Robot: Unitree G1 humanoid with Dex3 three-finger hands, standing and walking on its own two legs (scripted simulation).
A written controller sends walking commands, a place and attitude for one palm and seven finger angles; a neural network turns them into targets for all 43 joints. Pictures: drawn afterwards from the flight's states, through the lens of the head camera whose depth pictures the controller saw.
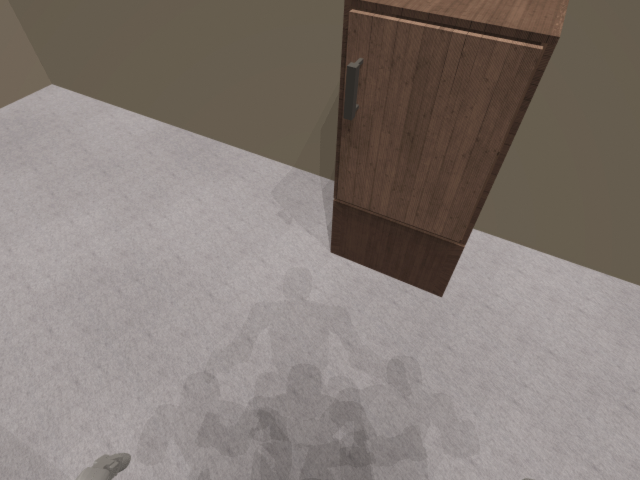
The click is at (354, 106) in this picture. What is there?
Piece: cupboard door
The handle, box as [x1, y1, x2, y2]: [343, 58, 363, 120]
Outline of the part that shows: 362,58 359,58 354,63 351,62 347,65 343,117 351,120 354,116 354,112 358,107 358,105 355,102 359,65 362,62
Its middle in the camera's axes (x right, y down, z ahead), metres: +0.09 -0.39 +1.01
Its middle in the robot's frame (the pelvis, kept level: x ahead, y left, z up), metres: +1.02 -0.03 -0.01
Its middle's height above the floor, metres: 0.76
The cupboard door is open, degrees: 0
